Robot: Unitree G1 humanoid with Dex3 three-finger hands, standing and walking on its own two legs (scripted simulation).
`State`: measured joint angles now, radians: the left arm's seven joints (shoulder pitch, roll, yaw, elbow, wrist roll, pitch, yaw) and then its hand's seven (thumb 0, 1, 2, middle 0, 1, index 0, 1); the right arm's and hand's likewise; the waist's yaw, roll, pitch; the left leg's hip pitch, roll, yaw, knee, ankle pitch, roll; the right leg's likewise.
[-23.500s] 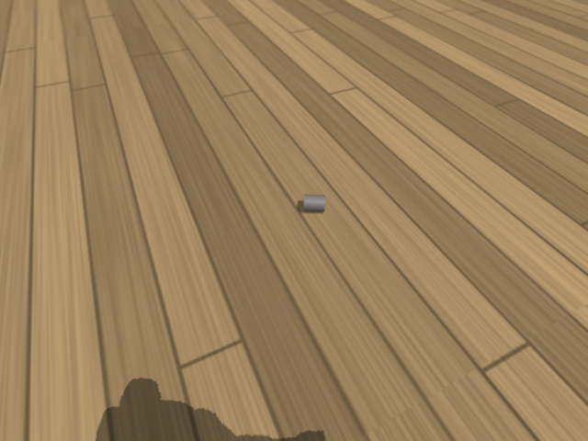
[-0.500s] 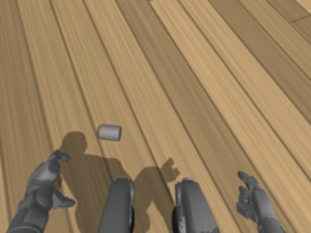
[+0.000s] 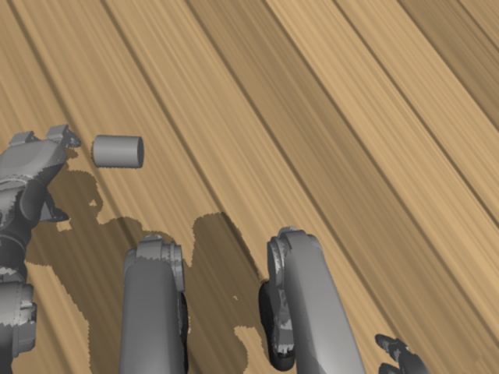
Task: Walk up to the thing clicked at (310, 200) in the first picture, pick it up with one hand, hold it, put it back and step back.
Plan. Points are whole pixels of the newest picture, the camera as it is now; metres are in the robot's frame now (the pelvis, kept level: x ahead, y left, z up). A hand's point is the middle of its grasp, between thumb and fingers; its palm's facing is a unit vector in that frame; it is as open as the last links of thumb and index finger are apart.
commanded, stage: rise first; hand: left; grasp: from above
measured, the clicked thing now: (120, 151) +0.57 +0.27 -0.36
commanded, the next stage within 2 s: none
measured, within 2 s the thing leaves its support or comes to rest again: neither
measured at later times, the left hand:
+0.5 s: hand (68, 163) +0.48 +0.32 -0.20, palm faces -0.47 +0.00 -0.88, open 14.2 cm
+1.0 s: hand (77, 153) +0.51 +0.32 -0.23, palm faces -0.47 -0.01 -0.88, open 14.2 cm
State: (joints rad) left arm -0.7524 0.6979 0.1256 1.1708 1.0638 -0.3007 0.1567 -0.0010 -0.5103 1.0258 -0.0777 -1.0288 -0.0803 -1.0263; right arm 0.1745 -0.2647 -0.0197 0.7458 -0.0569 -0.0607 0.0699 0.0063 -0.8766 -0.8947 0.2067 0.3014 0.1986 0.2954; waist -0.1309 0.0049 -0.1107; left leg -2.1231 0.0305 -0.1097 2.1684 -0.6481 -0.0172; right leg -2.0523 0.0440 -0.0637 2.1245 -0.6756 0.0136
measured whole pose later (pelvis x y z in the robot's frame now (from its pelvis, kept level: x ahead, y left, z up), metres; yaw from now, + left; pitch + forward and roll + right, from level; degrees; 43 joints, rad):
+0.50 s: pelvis +0.00 +0.01 -0.06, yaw -4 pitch +33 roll -10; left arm -0.96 0.90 0.11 1.37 1.33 -0.40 0.26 0.00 -0.52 1.02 -0.07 -0.97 -0.07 -0.96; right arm 0.14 -0.25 0.09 0.72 -0.14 0.04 0.10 0.00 -0.90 -0.90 0.21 0.30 0.20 0.30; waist -0.24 -0.03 -0.03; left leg -2.29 0.02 -0.16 2.37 -0.66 0.00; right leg -2.18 0.06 -0.10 2.28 -0.69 0.04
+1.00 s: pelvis +0.01 +0.01 -0.07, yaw -6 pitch +34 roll -11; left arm -1.03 0.98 0.11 1.39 1.31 -0.35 0.25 0.00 -0.53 1.01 -0.07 -0.99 -0.08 -0.99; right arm 0.15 -0.27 0.15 0.68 -0.16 0.05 0.11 0.00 -0.91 -0.90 0.21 0.30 0.20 0.30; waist -0.28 -0.05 0.02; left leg -2.33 0.03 -0.18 2.42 -0.69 0.01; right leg -2.22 0.07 -0.12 2.31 -0.70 0.05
